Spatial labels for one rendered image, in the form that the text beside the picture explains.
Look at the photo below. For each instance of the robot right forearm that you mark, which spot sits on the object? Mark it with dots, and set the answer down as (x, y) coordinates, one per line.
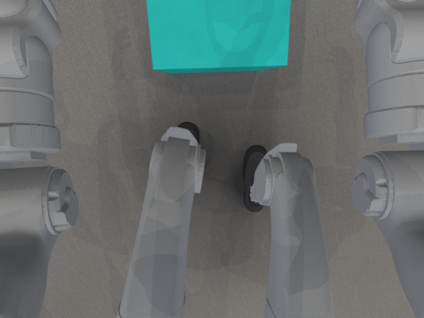
(393, 35)

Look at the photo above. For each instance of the robot left foot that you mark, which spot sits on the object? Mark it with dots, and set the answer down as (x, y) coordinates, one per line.
(192, 128)

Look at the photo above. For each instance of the robot right upper arm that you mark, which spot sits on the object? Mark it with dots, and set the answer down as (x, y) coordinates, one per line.
(389, 187)

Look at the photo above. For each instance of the right robot thigh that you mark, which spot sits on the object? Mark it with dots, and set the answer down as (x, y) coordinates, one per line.
(299, 281)

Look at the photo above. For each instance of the carton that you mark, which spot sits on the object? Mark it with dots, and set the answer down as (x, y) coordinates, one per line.
(211, 36)

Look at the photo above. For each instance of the robot left forearm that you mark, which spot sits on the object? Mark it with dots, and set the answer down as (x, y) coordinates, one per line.
(29, 34)

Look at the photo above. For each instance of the robot left upper arm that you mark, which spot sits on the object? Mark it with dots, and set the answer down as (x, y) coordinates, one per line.
(36, 205)

